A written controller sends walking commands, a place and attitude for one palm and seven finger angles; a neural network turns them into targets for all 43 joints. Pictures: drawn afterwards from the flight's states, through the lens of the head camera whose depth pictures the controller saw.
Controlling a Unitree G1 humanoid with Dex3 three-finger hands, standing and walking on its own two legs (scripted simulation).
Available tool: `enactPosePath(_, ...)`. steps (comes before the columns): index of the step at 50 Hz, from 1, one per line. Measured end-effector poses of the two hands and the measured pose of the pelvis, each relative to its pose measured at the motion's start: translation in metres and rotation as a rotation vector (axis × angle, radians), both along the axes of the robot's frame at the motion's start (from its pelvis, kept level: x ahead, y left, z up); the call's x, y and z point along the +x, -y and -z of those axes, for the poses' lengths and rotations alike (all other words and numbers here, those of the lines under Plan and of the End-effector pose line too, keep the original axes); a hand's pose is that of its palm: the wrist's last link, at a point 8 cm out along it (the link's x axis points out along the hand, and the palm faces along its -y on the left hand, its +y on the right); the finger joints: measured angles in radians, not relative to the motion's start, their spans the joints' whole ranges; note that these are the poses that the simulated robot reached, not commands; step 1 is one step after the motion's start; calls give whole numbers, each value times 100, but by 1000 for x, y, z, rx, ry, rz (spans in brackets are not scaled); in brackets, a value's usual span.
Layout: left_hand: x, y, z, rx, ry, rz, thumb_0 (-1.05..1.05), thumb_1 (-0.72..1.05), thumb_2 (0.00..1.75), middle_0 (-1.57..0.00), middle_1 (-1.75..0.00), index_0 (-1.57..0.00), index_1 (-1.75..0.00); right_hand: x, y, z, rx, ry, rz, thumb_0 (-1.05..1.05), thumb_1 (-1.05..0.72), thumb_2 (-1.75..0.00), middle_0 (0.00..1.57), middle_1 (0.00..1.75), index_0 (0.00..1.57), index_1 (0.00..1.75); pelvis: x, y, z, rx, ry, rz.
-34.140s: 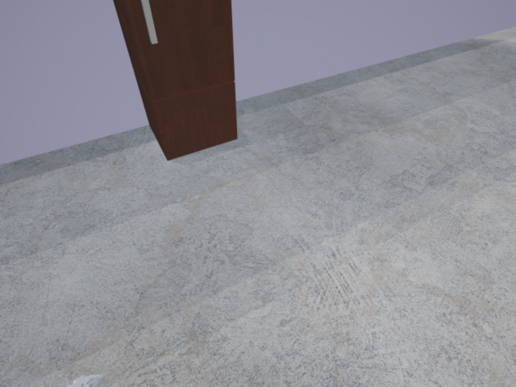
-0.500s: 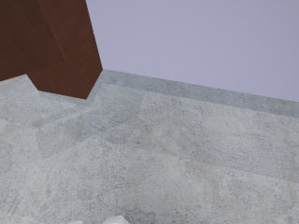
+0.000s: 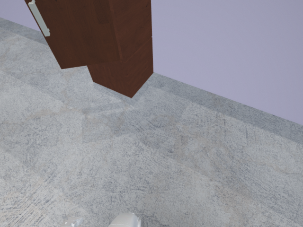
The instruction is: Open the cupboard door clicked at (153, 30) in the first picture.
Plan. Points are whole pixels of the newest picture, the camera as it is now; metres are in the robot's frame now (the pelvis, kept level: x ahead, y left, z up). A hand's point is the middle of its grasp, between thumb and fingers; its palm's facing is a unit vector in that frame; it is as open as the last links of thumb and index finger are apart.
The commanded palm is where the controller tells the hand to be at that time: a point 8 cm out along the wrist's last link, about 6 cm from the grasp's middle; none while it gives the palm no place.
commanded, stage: turn to face it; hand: left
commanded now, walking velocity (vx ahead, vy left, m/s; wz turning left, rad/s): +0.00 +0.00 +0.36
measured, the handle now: (40, 18) +1.07 +0.66 +0.01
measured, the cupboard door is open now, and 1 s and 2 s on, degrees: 42 42 42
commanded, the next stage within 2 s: take the last steps up to it in 0.28 s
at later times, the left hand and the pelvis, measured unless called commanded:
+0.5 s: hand out of the picture +0.04 +0.22 -0.16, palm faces +0.22 -0.94 -0.24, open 7.4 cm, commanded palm none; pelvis +0.01 +0.00 +0.00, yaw +10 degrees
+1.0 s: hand out of the picture -0.01 +0.26 -0.19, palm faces +0.37 -0.91 -0.19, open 7.4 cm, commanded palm none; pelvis +0.10 +0.10 -0.01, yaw +17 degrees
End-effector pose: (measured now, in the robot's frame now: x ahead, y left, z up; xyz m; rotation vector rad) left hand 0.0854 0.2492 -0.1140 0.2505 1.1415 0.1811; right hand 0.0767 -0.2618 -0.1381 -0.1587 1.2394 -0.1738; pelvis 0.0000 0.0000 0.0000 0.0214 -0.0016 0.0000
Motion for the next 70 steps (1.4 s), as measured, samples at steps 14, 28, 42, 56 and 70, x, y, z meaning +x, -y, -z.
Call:
enactPosePath(14,-82,-19,41,-101,-186,-211,1,90,90,-20,-30,-20,-30,70,-52,-17,-56,92,-217,0,-90,-90,20,30,20,30,8,-20,7,-17,2,-121)
enactPosePath(28,-68,-6,17,-41,-46,-253,0,91,90,-20,-29,-20,-30,37,-38,12,28,-35,-231,0,-90,-90,20,30,21,30,14,4,8,-13,2,-197)
enactPosePath(42,-133,9,19,-166,-261,-441,0,90,90,-20,-30,-20,-30,128,-81,-15,-4,-34,-363,1,-91,-90,20,30,20,30,65,-43,-8,9,-10,-303)
enactPosePath(56,-11,-103,23,-121,-152,-387,1,91,90,-20,-29,-20,-30,170,-174,-6,7,30,-339,-1,-94,-90,20,30,21,30,127,-117,-3,8,4,-287)
enactPosePath(70,190,-131,3,-57,112,-247,0,91,90,-20,-29,-20,-30,166,-162,20,47,-264,-225,1,-91,-90,20,30,20,30,231,-130,5,9,25,-282)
